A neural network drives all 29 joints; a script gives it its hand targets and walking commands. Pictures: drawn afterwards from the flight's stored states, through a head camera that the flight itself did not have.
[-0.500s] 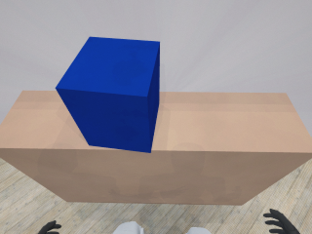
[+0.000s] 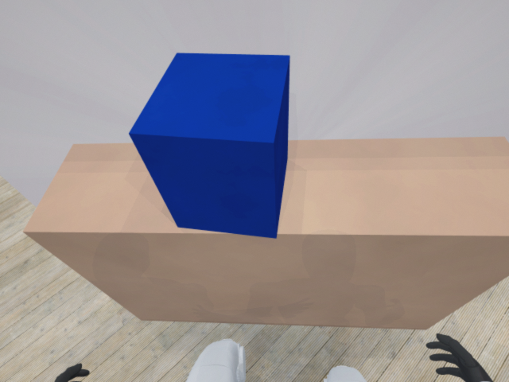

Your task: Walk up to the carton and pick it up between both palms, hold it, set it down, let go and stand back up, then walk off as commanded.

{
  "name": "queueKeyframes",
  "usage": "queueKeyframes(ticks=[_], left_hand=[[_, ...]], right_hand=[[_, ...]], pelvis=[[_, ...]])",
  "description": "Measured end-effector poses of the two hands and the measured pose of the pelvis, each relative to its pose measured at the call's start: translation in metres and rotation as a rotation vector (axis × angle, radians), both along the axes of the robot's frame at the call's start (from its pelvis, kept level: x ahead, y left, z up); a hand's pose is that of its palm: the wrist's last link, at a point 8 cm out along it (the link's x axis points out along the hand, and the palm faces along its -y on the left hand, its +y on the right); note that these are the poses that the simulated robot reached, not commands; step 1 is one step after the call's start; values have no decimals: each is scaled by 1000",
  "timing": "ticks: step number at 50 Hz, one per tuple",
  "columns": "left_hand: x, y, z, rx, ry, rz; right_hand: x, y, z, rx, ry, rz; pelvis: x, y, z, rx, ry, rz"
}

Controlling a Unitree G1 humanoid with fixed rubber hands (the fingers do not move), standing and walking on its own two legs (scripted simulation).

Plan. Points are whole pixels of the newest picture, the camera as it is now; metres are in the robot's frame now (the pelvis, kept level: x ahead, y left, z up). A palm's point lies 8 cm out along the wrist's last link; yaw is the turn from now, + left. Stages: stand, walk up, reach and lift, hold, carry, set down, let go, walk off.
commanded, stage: walk up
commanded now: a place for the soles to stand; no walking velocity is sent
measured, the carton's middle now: (228, 149) +0.48 +0.08 +0.07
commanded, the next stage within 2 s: none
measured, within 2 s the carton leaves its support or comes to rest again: neither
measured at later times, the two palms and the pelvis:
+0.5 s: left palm out of the picture +0.06 +0.43 -0.07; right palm out of the picture +0.10 -0.20 -0.01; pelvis +0.00 +0.12 +0.04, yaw +1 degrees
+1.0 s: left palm out of the picture +0.08 +0.39 -0.07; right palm out of the picture +0.12 -0.25 -0.03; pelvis +0.02 +0.07 +0.03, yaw +0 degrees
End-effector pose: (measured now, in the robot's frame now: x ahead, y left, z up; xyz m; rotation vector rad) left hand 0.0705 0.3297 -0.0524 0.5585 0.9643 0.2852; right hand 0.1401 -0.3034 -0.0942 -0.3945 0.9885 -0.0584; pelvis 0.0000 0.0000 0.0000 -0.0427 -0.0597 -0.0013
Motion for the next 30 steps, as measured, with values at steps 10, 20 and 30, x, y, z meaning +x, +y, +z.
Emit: queueKeyframes(ticks=[10, 20, 30], left_hand=[[-17, 79, -24, -55, 23, 25], [-17, 102, -16, -182, 102, 9], [-7, 105, -26, -229, 115, -2]], right_hand=[[-41, 69, 9, -71, 51, -13], [-47, 94, 67, -174, 29, -22], [-40, 99, 83, -215, 13, -36]], pelvis=[[-12, 80, -4, -38, -28, 18], [-6, 115, 32, -44, -5, 17], [2, 124, 35, -40, -6, 11]])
